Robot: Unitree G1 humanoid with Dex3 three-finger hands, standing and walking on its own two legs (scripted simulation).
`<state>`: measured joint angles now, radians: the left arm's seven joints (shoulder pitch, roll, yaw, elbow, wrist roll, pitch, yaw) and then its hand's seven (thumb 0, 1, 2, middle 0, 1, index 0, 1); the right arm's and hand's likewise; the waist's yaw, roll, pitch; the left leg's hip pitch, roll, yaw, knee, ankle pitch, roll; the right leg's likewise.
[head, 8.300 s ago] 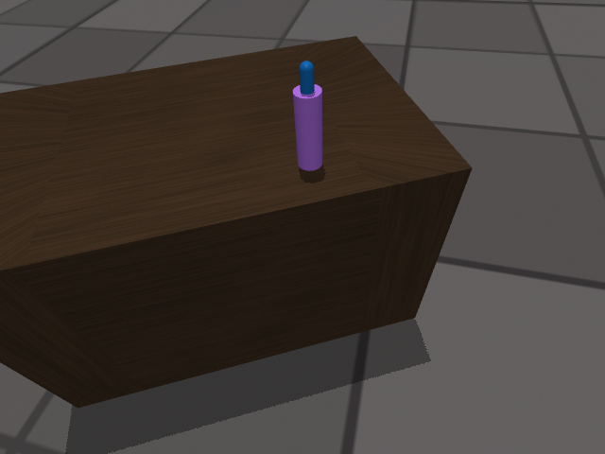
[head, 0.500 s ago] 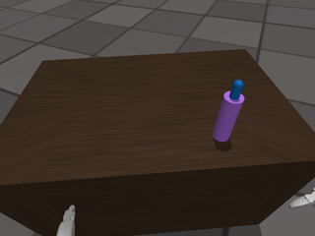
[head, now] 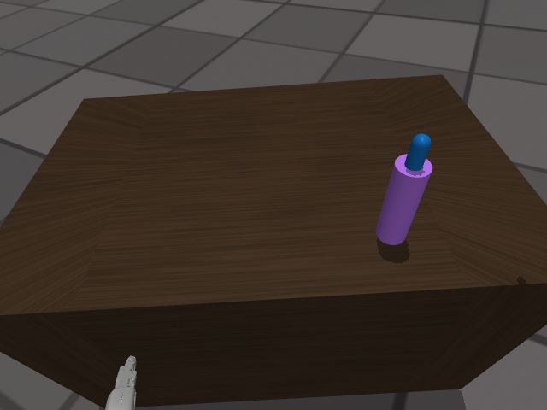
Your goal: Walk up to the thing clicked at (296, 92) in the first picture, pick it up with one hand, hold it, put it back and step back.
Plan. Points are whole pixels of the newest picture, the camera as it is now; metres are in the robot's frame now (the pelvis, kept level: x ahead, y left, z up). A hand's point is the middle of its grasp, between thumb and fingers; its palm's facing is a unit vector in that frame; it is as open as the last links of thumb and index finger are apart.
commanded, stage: go down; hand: right
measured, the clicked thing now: (404, 191) +0.47 -0.19 +0.05
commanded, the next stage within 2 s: none
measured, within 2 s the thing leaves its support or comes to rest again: neither
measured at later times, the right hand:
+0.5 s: hand out of the picture +0.33 -0.35 +0.12, palm faces +0.15 +0.99 +0.00, open 17.5 cm
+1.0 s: hand out of the picture +0.35 -0.37 +0.12, palm faces +0.17 +0.98 +0.01, open 17.4 cm
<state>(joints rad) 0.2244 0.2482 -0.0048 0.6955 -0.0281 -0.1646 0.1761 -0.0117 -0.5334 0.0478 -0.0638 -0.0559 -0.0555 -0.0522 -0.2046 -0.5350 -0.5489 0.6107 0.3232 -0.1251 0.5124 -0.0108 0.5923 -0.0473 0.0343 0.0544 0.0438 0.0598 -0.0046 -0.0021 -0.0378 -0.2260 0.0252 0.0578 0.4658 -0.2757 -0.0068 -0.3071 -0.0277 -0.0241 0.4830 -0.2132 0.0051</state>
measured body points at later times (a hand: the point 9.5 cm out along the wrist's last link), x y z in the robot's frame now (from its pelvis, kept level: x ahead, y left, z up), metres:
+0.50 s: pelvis +0.00 +0.00 +0.00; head +0.02 -0.01 +0.44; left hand +0.16 +0.26 -0.09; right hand +0.31 -0.40 +0.12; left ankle -0.02 +0.12 -0.74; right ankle +0.02 -0.12 -0.74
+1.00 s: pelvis +0.01 +0.00 -0.01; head +0.04 -0.02 +0.44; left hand +0.16 +0.26 -0.09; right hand +0.34 -0.42 +0.12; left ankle -0.02 +0.12 -0.74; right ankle +0.02 -0.12 -0.74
